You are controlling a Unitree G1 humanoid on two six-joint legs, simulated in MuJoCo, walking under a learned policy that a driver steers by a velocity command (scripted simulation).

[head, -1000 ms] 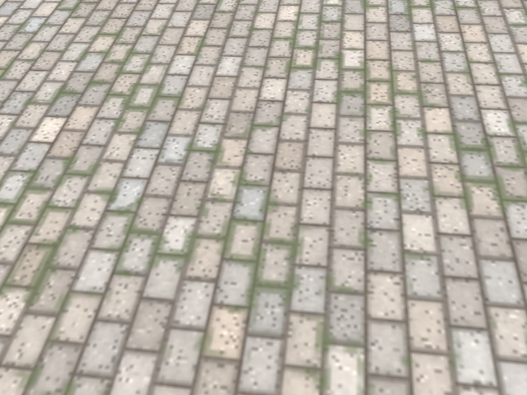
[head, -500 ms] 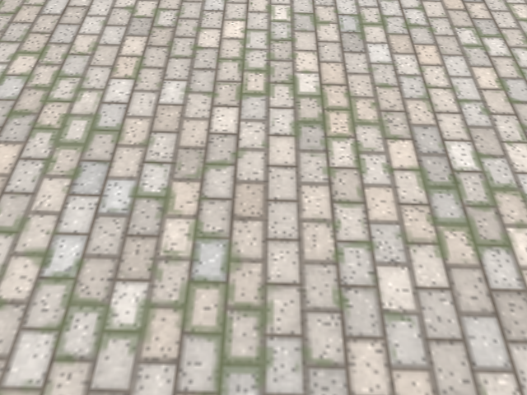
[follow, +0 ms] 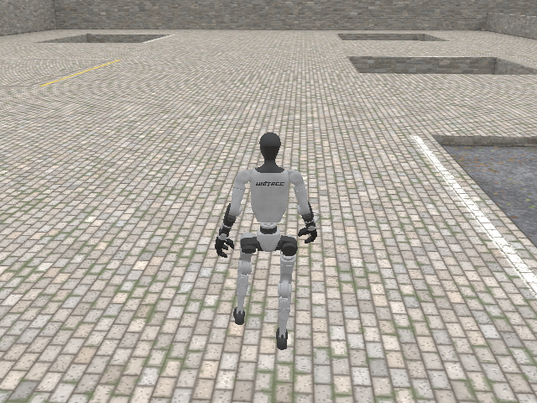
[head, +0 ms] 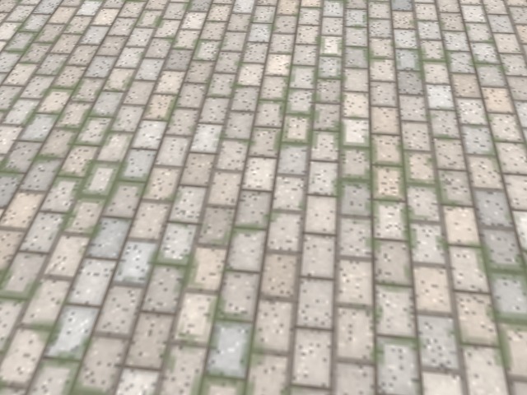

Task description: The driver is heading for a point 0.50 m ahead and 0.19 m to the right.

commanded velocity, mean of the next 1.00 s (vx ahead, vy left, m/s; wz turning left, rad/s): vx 0.42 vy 0.00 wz -0.40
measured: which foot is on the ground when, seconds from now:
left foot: up 0.00-0.18, down 0.20-0.72, up 0.74-1.00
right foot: down 0.00-0.22, up 0.24-0.70, down 0.72-1.00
